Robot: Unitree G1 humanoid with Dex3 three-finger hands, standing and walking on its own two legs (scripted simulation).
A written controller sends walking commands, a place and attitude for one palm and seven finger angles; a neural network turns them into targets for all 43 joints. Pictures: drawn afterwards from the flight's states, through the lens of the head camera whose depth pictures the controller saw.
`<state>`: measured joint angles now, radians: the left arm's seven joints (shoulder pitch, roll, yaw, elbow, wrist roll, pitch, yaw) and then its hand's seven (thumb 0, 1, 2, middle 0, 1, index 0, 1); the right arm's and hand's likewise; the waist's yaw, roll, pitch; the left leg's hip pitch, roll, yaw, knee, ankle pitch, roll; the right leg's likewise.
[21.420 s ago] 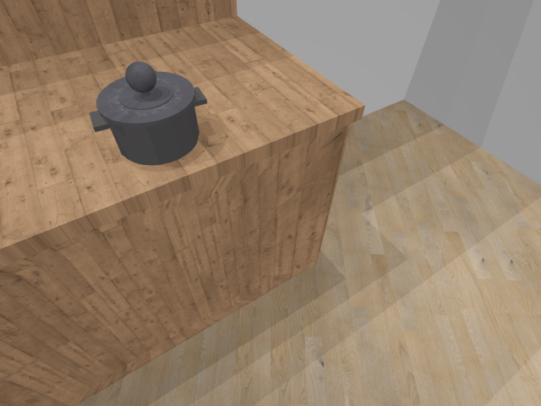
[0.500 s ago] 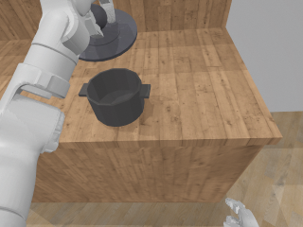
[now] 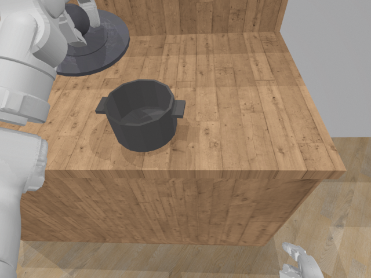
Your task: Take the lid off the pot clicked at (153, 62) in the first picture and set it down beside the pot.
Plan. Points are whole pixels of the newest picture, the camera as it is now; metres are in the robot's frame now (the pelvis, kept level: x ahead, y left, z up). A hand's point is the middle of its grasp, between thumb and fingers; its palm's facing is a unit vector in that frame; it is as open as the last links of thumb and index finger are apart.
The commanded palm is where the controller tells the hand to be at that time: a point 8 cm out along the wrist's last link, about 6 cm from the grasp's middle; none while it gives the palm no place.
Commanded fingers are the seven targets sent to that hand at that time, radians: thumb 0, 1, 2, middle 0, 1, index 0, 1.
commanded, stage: move the lid sideways beside the pot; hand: left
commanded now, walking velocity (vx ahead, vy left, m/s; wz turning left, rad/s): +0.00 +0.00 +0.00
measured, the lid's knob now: (73, 20) +0.48 +0.20 +0.31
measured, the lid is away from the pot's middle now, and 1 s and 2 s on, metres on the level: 0.08 0.20 0.22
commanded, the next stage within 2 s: lower the lid onto the table in 1.46 s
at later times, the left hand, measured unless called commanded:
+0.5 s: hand (29, 28) +0.44 +0.26 +0.32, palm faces -0.09 -0.07 -0.99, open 7.1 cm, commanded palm +0.41 +0.26 +0.39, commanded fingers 0.00 0.75 0.83 -0.95 -1.04 -0.93 -1.01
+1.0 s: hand out of the picture +0.43 +0.31 +0.31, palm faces -0.11 -0.07 -0.99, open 7.1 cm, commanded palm +0.42 +0.31 +0.39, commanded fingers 0.00 0.75 0.83 -0.95 -1.04 -0.93 -1.01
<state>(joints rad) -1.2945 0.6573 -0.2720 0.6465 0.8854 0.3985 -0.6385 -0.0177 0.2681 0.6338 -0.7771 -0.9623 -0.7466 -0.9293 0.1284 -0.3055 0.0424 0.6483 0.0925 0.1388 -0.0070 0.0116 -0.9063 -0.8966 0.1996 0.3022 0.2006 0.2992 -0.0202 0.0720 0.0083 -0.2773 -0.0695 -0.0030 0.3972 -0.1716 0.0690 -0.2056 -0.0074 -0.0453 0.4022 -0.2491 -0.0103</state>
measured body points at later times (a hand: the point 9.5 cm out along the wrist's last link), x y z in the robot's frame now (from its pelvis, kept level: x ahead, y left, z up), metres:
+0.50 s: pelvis -0.01 +0.01 +0.00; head +0.03 -0.02 +0.45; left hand +0.44 +0.26 +0.37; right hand +0.13 -0.24 -0.13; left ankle +0.02 +0.08 -0.74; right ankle -0.03 -0.11 -0.74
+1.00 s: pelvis -0.01 +0.01 +0.00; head +0.04 -0.01 +0.45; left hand +0.43 +0.31 +0.37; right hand +0.12 -0.25 -0.13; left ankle +0.02 +0.08 -0.74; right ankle -0.03 -0.11 -0.74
